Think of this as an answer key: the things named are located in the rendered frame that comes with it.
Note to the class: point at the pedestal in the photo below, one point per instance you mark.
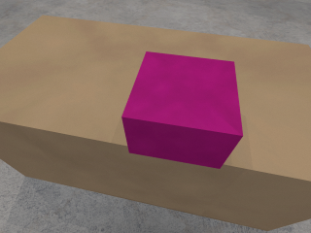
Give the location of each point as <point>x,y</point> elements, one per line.
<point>65,82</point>

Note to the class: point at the carton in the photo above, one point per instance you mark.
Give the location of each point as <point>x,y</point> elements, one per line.
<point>185,109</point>

